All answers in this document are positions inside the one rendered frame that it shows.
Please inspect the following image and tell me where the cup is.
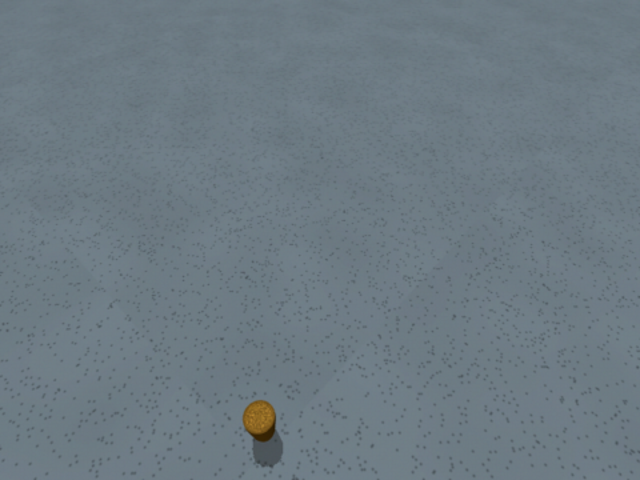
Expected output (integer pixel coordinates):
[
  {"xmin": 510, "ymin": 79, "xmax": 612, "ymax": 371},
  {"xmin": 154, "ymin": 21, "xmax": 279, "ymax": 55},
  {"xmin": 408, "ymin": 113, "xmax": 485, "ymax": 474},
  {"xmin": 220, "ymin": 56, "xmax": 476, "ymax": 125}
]
[{"xmin": 243, "ymin": 400, "xmax": 276, "ymax": 442}]

